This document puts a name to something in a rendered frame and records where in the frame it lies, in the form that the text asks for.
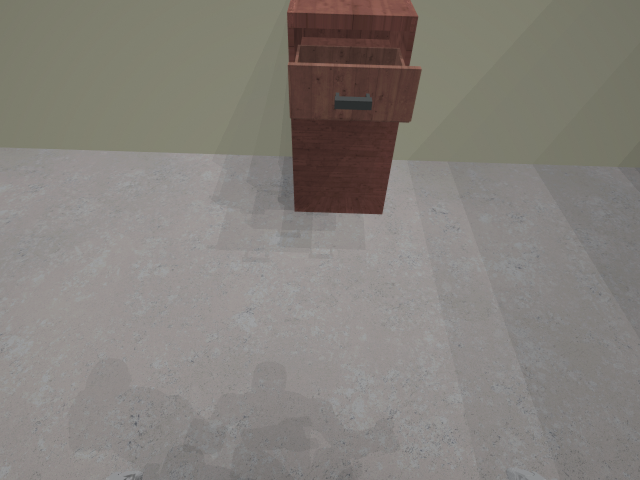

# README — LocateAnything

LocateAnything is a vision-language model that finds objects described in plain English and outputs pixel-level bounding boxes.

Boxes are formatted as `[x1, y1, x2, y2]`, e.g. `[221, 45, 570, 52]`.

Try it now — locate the handle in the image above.
[334, 93, 372, 110]

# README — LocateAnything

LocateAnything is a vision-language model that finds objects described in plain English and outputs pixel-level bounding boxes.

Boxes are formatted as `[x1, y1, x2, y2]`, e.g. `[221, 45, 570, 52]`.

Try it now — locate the cabinet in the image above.
[287, 0, 418, 214]

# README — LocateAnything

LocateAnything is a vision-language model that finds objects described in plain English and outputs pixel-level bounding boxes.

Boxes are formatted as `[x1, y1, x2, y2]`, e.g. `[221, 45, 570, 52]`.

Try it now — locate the drawer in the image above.
[288, 45, 422, 123]

